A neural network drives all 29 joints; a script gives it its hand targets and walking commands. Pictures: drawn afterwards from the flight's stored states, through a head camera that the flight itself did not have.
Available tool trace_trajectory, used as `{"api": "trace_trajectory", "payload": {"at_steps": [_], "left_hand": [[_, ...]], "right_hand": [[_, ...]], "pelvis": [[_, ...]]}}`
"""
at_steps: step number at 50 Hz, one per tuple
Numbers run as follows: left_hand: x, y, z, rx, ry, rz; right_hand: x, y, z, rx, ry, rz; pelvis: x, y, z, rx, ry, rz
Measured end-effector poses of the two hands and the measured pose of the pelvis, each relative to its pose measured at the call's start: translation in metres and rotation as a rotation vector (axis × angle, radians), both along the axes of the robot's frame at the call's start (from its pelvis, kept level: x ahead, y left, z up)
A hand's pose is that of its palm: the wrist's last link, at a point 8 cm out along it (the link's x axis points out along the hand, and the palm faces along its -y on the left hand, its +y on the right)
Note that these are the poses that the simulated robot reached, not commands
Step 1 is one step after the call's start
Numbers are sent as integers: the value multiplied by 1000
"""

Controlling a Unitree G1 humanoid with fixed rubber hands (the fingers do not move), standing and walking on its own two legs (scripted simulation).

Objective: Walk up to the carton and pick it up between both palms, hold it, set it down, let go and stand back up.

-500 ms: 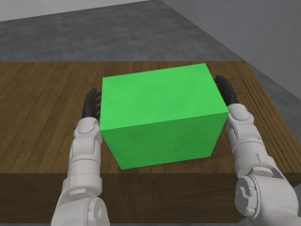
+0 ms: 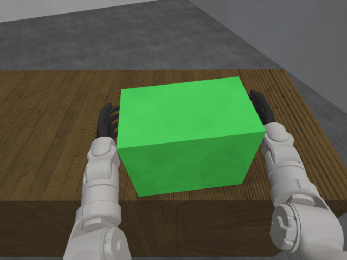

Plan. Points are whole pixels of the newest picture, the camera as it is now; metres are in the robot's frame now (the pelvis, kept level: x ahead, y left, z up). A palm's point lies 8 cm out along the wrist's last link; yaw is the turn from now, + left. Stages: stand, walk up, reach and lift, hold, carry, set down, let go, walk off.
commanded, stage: set down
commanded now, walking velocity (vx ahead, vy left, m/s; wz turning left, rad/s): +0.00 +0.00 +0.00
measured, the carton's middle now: (185, 140) +0.41 -0.01 +0.05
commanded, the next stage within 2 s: none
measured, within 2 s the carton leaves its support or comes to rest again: rests again in 0.66 s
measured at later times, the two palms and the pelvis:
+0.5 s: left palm (108, 137) +0.39 +0.18 +0.09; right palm (263, 127) +0.41 -0.19 +0.10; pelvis +0.01 +0.00 +0.00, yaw +0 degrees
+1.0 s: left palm (104, 144) +0.40 +0.20 +0.05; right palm (251, 133) +0.43 -0.18 +0.06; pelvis +0.01 +0.00 +0.00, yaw +0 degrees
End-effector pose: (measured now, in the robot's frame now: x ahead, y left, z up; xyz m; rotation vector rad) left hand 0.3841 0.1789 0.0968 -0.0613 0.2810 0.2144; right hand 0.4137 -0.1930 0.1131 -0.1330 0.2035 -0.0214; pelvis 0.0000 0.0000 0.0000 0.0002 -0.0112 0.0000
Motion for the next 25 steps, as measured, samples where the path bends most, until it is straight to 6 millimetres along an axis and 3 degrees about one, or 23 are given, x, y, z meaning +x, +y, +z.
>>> {"api": "trace_trajectory", "payload": {"at_steps": [12, 25], "left_hand": [[5, -2, -6, -6, -8, -1], [4, -1, -7, 4, -28, -2]], "right_hand": [[0, -2, -17, -10, 34, -2], [-1, -2, -17, -22, 16, -1]], "pelvis": [[6, 0, 0, 0, 9, 0], [7, 0, 0, 0, 9, 0]]}}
